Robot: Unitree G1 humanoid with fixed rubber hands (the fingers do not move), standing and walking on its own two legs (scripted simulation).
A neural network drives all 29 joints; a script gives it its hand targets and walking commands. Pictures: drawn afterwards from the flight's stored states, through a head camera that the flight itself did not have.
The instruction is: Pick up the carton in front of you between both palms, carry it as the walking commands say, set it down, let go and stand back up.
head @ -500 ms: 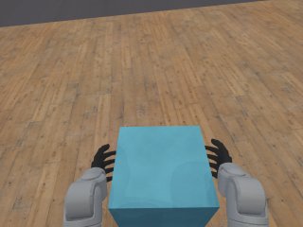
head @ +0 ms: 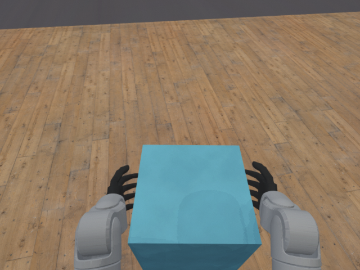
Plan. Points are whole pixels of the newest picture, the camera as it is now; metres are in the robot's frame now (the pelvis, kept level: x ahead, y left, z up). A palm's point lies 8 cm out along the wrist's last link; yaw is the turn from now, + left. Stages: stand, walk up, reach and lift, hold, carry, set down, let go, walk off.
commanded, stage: carry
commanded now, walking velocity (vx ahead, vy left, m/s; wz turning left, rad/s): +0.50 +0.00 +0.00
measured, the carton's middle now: (189, 213) +0.27 +0.00 -0.01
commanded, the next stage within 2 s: none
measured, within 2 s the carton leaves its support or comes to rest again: neither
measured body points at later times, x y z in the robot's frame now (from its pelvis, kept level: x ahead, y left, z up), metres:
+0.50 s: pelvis +0.33 -0.05 +0.00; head +0.37 -0.06 +0.45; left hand +0.59 +0.12 +0.05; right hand +0.62 -0.19 +0.05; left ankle +0.35 +0.09 -0.70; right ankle +0.32 -0.12 -0.75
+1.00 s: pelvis +0.51 -0.03 -0.01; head +0.51 -0.02 +0.44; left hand +0.79 +0.13 +0.06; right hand +0.80 -0.17 +0.07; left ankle +0.52 +0.07 -0.75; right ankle +0.40 -0.14 -0.74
